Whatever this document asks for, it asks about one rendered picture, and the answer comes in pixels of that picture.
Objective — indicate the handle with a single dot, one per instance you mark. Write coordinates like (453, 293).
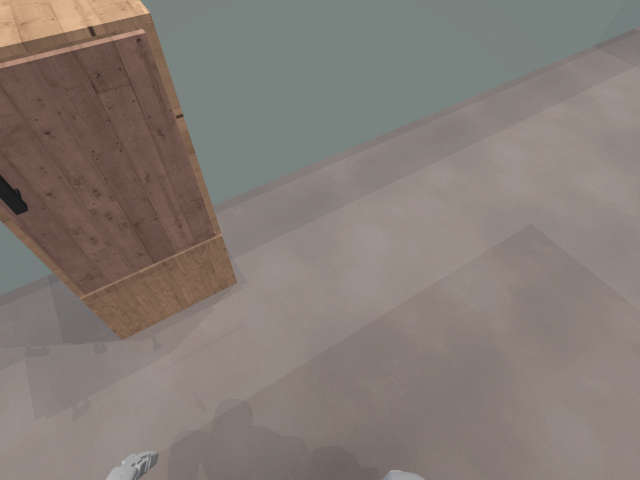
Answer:
(12, 197)

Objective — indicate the robot left hand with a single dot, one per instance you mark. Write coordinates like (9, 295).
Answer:
(134, 466)

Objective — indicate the cupboard door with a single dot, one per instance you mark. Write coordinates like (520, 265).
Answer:
(89, 138)

